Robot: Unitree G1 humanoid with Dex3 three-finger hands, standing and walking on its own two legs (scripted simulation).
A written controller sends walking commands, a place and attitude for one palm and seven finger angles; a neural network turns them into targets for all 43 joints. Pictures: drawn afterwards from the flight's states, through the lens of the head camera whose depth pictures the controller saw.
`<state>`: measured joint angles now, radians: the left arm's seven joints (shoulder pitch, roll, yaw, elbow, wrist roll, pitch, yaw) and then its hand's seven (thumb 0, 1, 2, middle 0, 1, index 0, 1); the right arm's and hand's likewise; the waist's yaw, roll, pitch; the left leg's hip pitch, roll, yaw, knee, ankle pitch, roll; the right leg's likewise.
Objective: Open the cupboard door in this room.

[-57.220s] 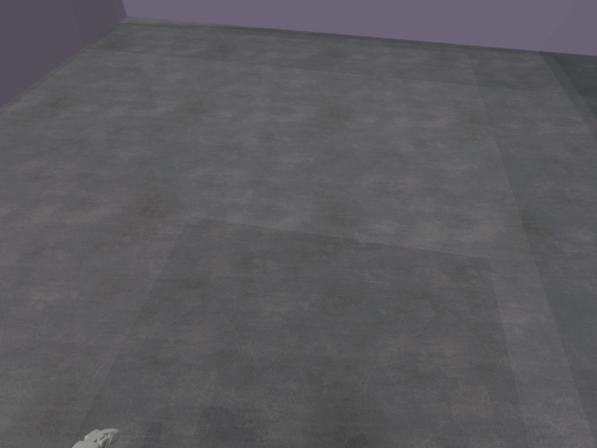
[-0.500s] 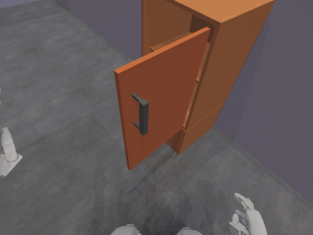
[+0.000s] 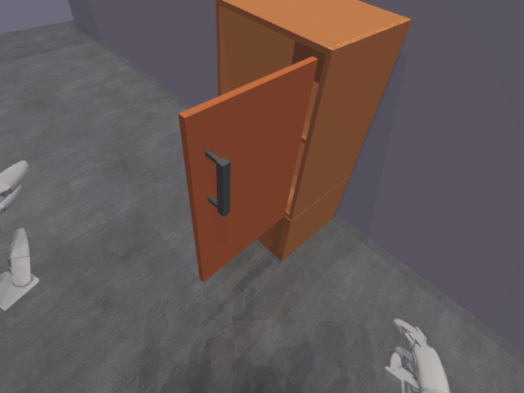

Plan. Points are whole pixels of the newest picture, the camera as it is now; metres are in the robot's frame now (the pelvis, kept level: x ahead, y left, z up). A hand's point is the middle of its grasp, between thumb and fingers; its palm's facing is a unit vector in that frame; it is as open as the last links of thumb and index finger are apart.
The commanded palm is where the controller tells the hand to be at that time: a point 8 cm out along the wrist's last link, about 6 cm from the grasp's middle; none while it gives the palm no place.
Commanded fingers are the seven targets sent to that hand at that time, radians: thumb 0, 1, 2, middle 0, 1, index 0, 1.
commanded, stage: stop stepping back and stand still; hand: left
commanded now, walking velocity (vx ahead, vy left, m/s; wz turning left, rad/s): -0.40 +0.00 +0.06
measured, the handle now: (217, 184) +0.52 +0.12 -0.01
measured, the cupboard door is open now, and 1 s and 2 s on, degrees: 92 92 92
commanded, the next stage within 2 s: let the arm hang, fingers relaxed in 1.12 s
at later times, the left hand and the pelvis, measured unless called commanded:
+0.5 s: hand out of the picture +0.08 +0.31 +0.17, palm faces +0.52 -0.78 -0.35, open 7.4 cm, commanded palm +0.02 +0.33 +0.18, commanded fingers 0.00 0.90 0.90 -0.20 -0.30 -0.20 -0.30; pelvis -0.12 +0.03 +0.00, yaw +1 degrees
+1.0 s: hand out of the picture +0.04 +0.28 +0.17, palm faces +0.47 -0.77 -0.44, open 7.4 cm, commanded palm -0.01 +0.32 +0.18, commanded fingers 0.00 0.90 0.90 -0.20 -0.30 -0.20 -0.30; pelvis -0.15 +0.02 +0.00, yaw +1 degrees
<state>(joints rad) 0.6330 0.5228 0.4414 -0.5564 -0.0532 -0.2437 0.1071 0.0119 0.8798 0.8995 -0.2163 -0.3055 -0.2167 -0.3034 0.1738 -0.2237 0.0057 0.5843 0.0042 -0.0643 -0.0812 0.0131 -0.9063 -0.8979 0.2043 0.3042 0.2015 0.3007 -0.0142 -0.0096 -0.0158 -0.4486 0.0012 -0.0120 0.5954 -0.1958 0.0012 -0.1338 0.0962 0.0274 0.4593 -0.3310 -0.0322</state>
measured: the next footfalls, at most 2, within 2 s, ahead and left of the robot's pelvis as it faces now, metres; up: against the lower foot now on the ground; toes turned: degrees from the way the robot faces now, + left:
right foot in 0.28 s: -0.09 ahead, -0.07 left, +0.00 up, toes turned -4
left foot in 0.42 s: -0.07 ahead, +0.15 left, +0.00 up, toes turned +5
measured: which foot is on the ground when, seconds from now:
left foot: down 0.00-0.28, up 0.30-0.40, down 0.42-1.00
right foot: down 0.00-0.04, up 0.06-0.26, down 0.28-1.00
